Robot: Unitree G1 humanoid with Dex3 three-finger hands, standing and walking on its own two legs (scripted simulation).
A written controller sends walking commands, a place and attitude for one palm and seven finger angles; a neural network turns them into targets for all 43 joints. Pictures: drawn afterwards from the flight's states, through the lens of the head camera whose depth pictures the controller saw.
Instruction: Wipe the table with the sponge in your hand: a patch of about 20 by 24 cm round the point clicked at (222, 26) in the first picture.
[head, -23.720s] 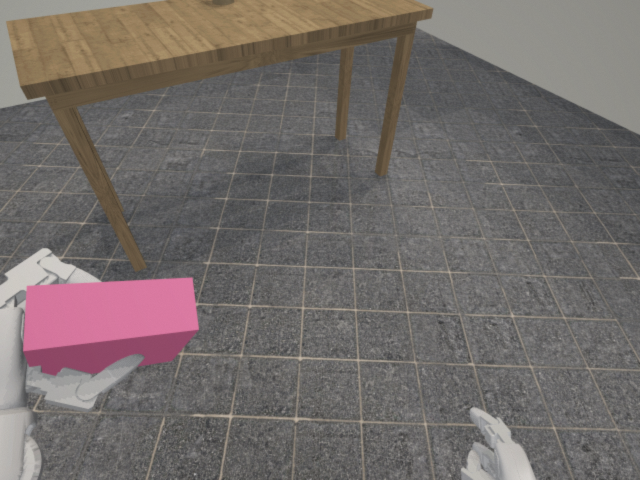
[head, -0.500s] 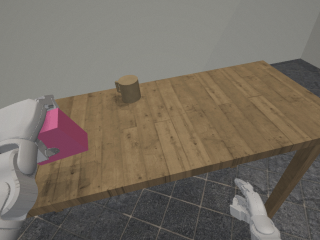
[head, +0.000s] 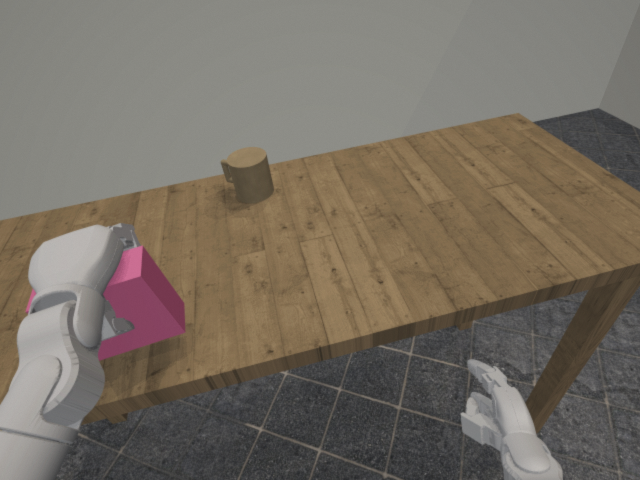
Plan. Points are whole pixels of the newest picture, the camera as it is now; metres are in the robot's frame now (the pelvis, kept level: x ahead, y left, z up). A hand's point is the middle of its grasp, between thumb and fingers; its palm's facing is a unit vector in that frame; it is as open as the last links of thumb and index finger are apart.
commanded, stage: move the sponge above the wiping area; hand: left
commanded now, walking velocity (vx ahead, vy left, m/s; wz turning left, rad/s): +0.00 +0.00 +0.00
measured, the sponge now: (124, 315) +0.26 +0.31 +0.10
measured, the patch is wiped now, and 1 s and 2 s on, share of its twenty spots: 0.00 0.05 0.05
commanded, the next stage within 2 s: none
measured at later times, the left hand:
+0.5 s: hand (134, 297) +0.28 +0.30 +0.11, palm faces -0.09 -0.06 -0.99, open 9.5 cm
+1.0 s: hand (134, 295) +0.27 +0.28 +0.13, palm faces +0.05 -0.04 -1.00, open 9.4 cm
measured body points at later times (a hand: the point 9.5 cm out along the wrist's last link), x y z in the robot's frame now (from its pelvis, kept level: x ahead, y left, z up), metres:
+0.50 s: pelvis +0.02 +0.00 +0.00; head +0.01 -0.05 +0.45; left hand +0.28 +0.30 +0.17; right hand +0.26 -0.21 -0.09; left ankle +0.07 +0.12 -0.74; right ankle +0.00 -0.09 -0.74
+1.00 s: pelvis +0.01 +0.02 +0.00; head +0.00 -0.02 +0.45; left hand +0.26 +0.28 +0.18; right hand +0.26 -0.17 -0.07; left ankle +0.07 +0.12 -0.74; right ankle +0.00 -0.09 -0.74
